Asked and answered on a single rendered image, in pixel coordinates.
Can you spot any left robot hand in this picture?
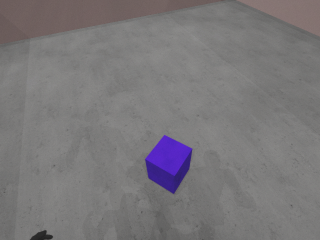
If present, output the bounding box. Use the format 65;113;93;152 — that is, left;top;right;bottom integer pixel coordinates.
30;230;53;240

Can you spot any carton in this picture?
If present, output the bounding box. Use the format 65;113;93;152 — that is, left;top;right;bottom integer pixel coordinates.
145;135;193;194

